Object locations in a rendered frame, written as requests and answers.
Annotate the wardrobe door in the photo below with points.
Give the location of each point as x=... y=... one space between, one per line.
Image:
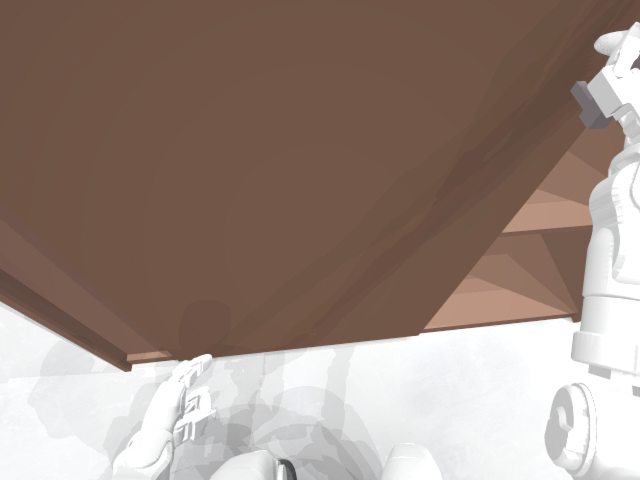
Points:
x=27 y=258
x=249 y=176

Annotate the robot right thigh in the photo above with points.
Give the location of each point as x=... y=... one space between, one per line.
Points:
x=410 y=462

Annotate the robot thigh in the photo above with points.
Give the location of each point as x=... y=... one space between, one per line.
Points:
x=251 y=466
x=410 y=462

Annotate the robot left forearm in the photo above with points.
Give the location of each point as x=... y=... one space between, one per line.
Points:
x=148 y=456

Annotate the robot right forearm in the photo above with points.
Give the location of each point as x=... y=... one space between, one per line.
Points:
x=609 y=336

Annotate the robot left hand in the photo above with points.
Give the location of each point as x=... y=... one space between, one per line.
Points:
x=185 y=417

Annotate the robot left thigh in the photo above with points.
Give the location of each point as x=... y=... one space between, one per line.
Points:
x=251 y=466

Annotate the robot right hand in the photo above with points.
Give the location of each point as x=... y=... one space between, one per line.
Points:
x=616 y=88

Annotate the robot right upper arm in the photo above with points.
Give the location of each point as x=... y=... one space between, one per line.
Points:
x=594 y=433

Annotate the handle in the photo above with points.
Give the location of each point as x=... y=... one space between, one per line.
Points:
x=592 y=116

